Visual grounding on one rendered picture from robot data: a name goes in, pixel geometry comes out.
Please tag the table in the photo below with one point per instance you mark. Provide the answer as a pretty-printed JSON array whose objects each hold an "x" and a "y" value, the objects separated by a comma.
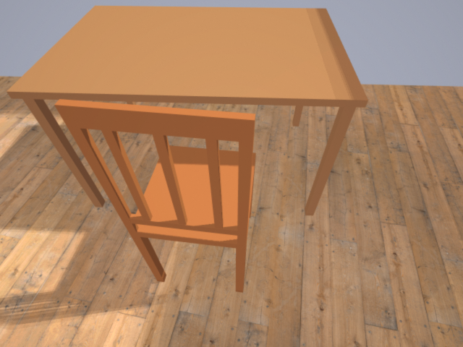
[{"x": 219, "y": 55}]

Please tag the chair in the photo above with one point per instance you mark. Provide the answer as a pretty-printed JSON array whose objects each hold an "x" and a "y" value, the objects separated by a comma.
[{"x": 195, "y": 195}]

